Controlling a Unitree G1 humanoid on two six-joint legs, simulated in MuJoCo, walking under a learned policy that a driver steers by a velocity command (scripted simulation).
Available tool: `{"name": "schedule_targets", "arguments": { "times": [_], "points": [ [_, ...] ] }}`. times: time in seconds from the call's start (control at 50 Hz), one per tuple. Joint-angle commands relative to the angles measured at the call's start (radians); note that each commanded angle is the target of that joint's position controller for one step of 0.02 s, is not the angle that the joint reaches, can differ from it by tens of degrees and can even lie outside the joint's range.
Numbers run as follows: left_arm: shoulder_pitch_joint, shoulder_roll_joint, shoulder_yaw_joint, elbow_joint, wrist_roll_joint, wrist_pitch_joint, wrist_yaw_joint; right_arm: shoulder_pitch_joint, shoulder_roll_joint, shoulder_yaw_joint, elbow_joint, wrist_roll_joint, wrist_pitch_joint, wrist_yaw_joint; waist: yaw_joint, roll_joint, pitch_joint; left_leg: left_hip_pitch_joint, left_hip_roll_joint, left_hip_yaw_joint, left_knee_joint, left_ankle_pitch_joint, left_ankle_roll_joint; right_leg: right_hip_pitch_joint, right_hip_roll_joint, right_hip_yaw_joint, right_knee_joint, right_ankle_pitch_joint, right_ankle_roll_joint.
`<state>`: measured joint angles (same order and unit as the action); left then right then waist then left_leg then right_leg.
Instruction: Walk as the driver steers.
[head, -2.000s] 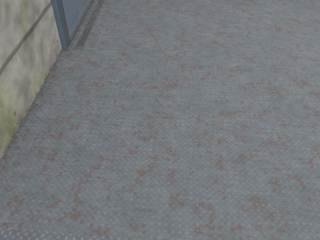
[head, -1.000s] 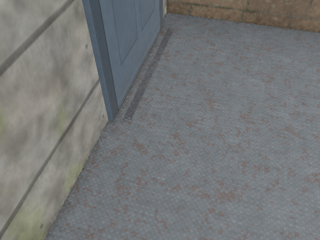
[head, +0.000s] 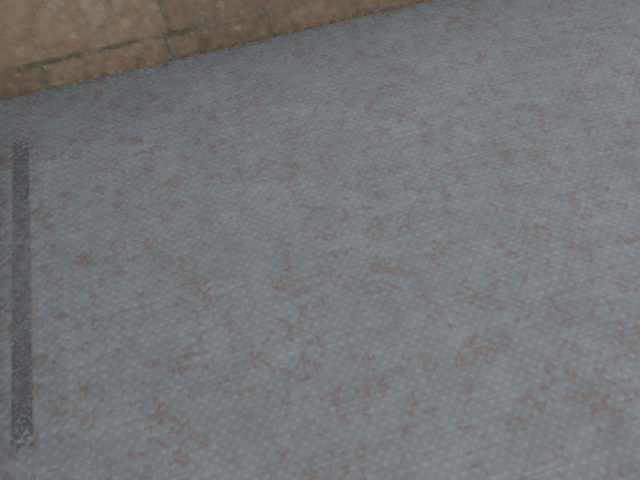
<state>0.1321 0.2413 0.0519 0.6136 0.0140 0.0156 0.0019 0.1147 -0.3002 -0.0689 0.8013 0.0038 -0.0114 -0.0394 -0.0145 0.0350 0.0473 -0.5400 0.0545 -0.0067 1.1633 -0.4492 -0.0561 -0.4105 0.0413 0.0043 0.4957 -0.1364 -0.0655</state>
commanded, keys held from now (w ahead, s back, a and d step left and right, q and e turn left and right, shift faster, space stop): q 0.44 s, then w+q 0.22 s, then w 0.08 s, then w+e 0.26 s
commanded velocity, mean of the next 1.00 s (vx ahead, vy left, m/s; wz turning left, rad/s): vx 0.18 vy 0.00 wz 0.27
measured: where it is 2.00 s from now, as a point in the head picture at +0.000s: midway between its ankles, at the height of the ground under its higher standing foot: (289, 364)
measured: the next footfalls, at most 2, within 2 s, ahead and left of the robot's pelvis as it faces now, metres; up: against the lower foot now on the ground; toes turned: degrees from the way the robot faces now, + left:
left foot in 0.36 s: +0.01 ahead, +0.14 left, +0.00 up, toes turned +11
right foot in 0.84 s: +0.21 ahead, -0.04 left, +0.00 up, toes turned +24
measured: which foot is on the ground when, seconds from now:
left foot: up 0.00-0.34, down 0.36-0.84, up 0.86-1.00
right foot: down 0.00-0.36, up 0.38-0.82, down 0.84-1.00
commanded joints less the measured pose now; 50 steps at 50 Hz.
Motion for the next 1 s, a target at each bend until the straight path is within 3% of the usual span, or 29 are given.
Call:
{"name": "schedule_targets", "arguments": {
  "times": [0.02, 0.08, 0.16, 0.2, 0.26, 0.32, 0.34, 0.36, 0.38, 0.4, 0.42, 0.44, 0.46, 0.48, 0.5, 0.54, 0.58, 0.64, 0.7, 0.72, 0.74, 0.82, 0.84, 0.86, 0.88, 0.9, 0.94, 0.96, 1.0],
  "points": [
    [-0.028, 0.067, 0.012, -0.033, 0.018, -0.034, 0.010, 0.119, -0.061, -0.013, -0.002, 0.007, 0.016, -0.014, -0.037, -0.141, -0.208, 0.092, 0.034, -0.047, -0.032, 0.096, -0.021, 0.136, -0.234, 0.160, -0.186, 0.287, -0.166],
    [-0.033, 0.066, 0.012, 0.005, 0.018, -0.040, 0.024, 0.088, -0.030, 0.004, -0.007, 0.005, 0.017, -0.011, -0.018, -0.139, -0.178, 0.146, 0.041, -0.060, -0.230, 0.126, -0.027, 0.150, -0.237, 0.125, -0.203, 0.170, -0.156],
    [-0.013, 0.130, 0.034, 0.035, 0.008, -0.017, 0.040, 0.042, -0.085, -0.009, -0.037, 0.012, 0.032, -0.008, 0.021, -0.162, -0.103, 0.120, 0.025, -0.026, -0.274, 0.039, -0.018, 0.174, -0.299, 0.185, -0.227, -0.050, -0.181],
    [-0.020, 0.146, 0.044, 0.031, 0.001, -0.012, 0.049, 0.034, -0.083, -0.012, -0.047, 0.020, 0.038, -0.001, 0.033, -0.147, -0.076, 0.067, 0.032, -0.027, -0.264, 0.010, -0.010, 0.215, -0.347, 0.228, -0.223, -0.049, -0.201],
    [-0.032, 0.145, 0.049, 0.035, -0.008, -0.008, 0.059, 0.058, -0.052, -0.009, -0.047, 0.018, 0.041, 0.011, 0.025, -0.128, -0.099, 0.102, 0.026, -0.007, -0.302, -0.016, 0.008, 0.246, -0.361, 0.203, -0.192, 0.054, -0.198],
    [-0.060, 0.142, 0.053, 0.041, -0.021, 0.005, 0.050, 0.126, -0.037, -0.008, -0.029, 0.017, 0.051, 0.034, -0.009, -0.141, -0.132, 0.207, -0.016, 0.062, -0.480, 0.074, 0.048, 0.254, -0.328, 0.101, -0.106, 0.232, -0.162],
    [-0.068, 0.150, 0.057, 0.047, -0.031, 0.011, 0.052, 0.159, -0.041, -0.009, -0.020, 0.012, 0.052, 0.040, -0.027, -0.147, -0.133, 0.259, -0.037, 0.082, -0.601, 0.151, 0.073, 0.239, -0.310, 0.065, -0.070, 0.228, -0.134],
    [-0.041, 0.142, 0.060, 0.064, -0.044, 0.014, 0.053, 0.183, -0.069, -0.016, -0.019, 0.000, 0.052, 0.045, -0.035, -0.110, -0.116, 0.313, -0.032, 0.035, -0.731, 0.274, 0.115, 0.193, -0.269, 0.016, 0.012, 0.155, -0.067],
    [-0.019, 0.097, 0.054, 0.043, -0.015, 0.010, 0.049, 0.197, -0.184, -0.047, -0.033, -0.009, 0.047, 0.028, 0.013, 0.134, -0.109, 0.412, 0.170, -0.270, -0.803, 0.539, 0.204, 0.001, -0.148, -0.117, 0.275, -0.071, 0.052],
    [-0.116, 0.080, 0.047, -0.007, 0.005, 0.000, 0.052, 0.184, -0.249, -0.057, -0.059, -0.019, 0.040, 0.022, -0.021, 0.277, -0.061, 0.453, 0.331, -0.496, -0.837, 0.807, 0.377, -0.250, 0.016, -0.101, 0.444, -0.487, 0.118],
    [-0.165, 0.098, 0.051, -0.013, 0.005, -0.008, 0.052, 0.193, -0.227, -0.053, -0.077, -0.051, 0.020, 0.022, -0.063, 0.177, -0.109, 0.441, 0.340, -0.513, -0.854, 0.733, 0.422, -0.279, 0.001, 0.021, 0.612, -0.520, 0.119],
    [-0.150, 0.116, 0.061, 0.002, -0.011, -0.006, 0.051, 0.138, -0.205, -0.049, -0.089, -0.042, 0.005, 0.019, -0.026, 0.105, -0.101, 0.447, 0.275, -0.423, -0.838, 0.684, 0.367, -0.293, -0.026, 0.058, 0.667, -0.432, 0.114],
    [-0.107, 0.125, 0.068, 0.028, -0.007, -0.004, 0.051, 0.096, -0.178, -0.048, -0.098, -0.010, -0.001, 0.014, -0.001, 0.060, -0.119, 0.467, 0.211, -0.366, -0.835, 0.514, 0.302, -0.308, -0.048, 0.064, 0.645, -0.334, 0.111],
    [-0.099, 0.138, 0.073, 0.034, -0.004, -0.004, 0.049, 0.094, -0.144, -0.039, -0.101, 0.016, -0.003, 0.011, -0.001, 0.069, -0.119, 0.482, 0.191, -0.365, -0.861, 0.331, 0.280, -0.325, -0.062, 0.065, 0.615, -0.271, 0.112],
    [-0.109, 0.131, 0.072, 0.031, -0.007, -0.012, 0.042, 0.115, -0.121, -0.032, -0.097, 0.025, -0.003, 0.006, -0.006, 0.080, -0.110, 0.482, 0.168, -0.374, -0.893, 0.166, 0.276, -0.327, -0.062, 0.060, 0.601, -0.210, 0.113],
    [-0.139, 0.125, 0.070, 0.020, -0.021, -0.037, 0.028, 0.160, -0.114, -0.029, -0.096, 0.013, -0.007, -0.001, -0.021, 0.091, -0.078, 0.503, 0.153, -0.397, -0.949, 0.016, 0.275, -0.345, -0.055, 0.055, 0.501, -0.128, 0.113],
    [-0.184, 0.119, 0.065, 0.018, -0.023, -0.061, 0.018, 0.190, -0.116, -0.032, -0.098, 0.000, -0.023, -0.006, -0.043, 0.094, -0.056, 0.527, 0.141, -0.381, -0.955, 0.066, 0.271, -0.328, -0.053, 0.066, 0.350, -0.068, 0.115],
    [-0.202, 0.110, 0.060, 0.024, -0.029, -0.084, 0.008, 0.202, -0.144, -0.040, -0.097, 0.017, -0.039, -0.001, -0.056, 0.118, -0.037, 0.486, 0.125, -0.369, -0.960, 0.113, 0.274, -0.232, -0.035, 0.062, 0.174, -0.037, 0.120],
    [-0.192, 0.115, 0.056, 0.025, -0.032, -0.107, -0.012, 0.201, -0.167, -0.050, -0.107, 0.016, -0.036, 0.011, -0.060, 0.146, -0.042, 0.409, 0.116, -0.362, -0.926, 0.105, 0.276, -0.107, -0.029, 0.039, 0.075, -0.064, 0.112],
    [-0.191, 0.112, 0.051, 0.019, -0.033, -0.117, -0.021, 0.212, -0.168, -0.050, -0.104, 0.021, -0.030, 0.009, -0.064, 0.127, -0.047, 0.394, 0.128, -0.389, -0.915, 0.070, 0.276, -0.074, -0.022, 0.033, 0.047, -0.082, 0.110],
    [-0.185, 0.127, 0.054, 0.024, -0.027, -0.126, -0.028, 0.216, -0.176, -0.051, -0.109, 0.012, -0.025, 0.014, -0.062, 0.113, -0.045, 0.371, 0.134, -0.403, -0.907, 0.057, 0.270, -0.032, -0.022, 0.029, 0.041, -0.083, 0.106],
    [-0.052, 0.139, 0.057, 0.072, -0.025, -0.141, -0.030, 0.203, -0.117, -0.029, -0.117, 0.006, -0.022, 0.024, 0.004, 0.114, -0.066, 0.324, 0.093, -0.368, -0.785, 0.123, 0.223, 0.166, -0.026, -0.007, -0.054, -0.064, 0.045],
    [0.043, 0.168, 0.065, 0.091, -0.021, -0.145, -0.024, 0.187, -0.080, -0.016, -0.129, -0.002, -0.028, 0.024, 0.048, 0.080, -0.112, 0.263, 0.052, -0.311, -0.652, 0.194, 0.190, 0.294, -0.085, 0.068, -0.053, -0.077, 0.003],
    [0.132, 0.247, 0.080, 0.107, -0.020, -0.145, -0.021, 0.205, -0.025, -0.001, -0.157, 0.005, -0.046, 0.017, 0.051, -0.138, -0.172, 0.063, -0.061, -0.141, -0.365, 0.179, 0.129, 0.493, -0.233, 0.350, -0.112, -0.163, -0.111],
    [0.240, 0.287, 0.094, 0.134, -0.028, -0.138, -0.034, 0.195, -0.069, -0.007, -0.188, 0.013, -0.068, 0.010, 0.088, -0.339, -0.175, -0.192, -0.112, -0.081, -0.101, -0.106, 0.079, 0.611, -0.383, 0.723, -0.248, -0.327, -0.252],
    [0.227, 0.225, 0.072, 0.135, -0.041, -0.138, -0.038, 0.151, -0.136, -0.024, -0.191, 0.027, -0.083, 0.013, 0.087, -0.237, -0.082, -0.318, -0.059, -0.118, 0.007, -0.090, 0.085, 0.589, -0.401, 0.748, -0.270, -0.413, -0.261],
    [0.175, 0.179, 0.054, 0.111, -0.025, -0.124, -0.034, 0.072, -0.108, -0.018, -0.200, 0.008, -0.102, 0.030, 0.080, -0.127, -0.023, -0.332, -0.010, -0.095, 0.010, 0.065, 0.094, 0.497, -0.315, 0.567, -0.274, -0.289, -0.223],
    [0.158, 0.166, 0.047, 0.104, -0.023, -0.116, -0.030, 0.055, -0.101, -0.020, -0.208, -0.005, -0.108, 0.035, 0.066, -0.108, -0.014, -0.307, 0.009, -0.091, -0.039, 0.112, 0.087, 0.454, -0.287, 0.511, -0.280, -0.179, -0.211],
    [0.154, 0.149, 0.039, 0.100, -0.028, -0.104, -0.018, 0.042, -0.076, -0.017, -0.221, -0.016, -0.111, 0.044, 0.045, -0.133, -0.029, -0.222, 0.015, -0.066, -0.158, 0.154, 0.060, 0.380, -0.233, 0.416, -0.296, -0.030, -0.195]
  ]
}}
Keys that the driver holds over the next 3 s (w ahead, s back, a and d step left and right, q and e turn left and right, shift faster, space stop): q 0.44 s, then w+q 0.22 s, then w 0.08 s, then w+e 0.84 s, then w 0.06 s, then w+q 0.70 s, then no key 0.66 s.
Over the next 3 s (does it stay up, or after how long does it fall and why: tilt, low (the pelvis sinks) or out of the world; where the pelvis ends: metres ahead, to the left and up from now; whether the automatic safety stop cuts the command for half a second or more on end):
stays up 1.09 0.18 0.00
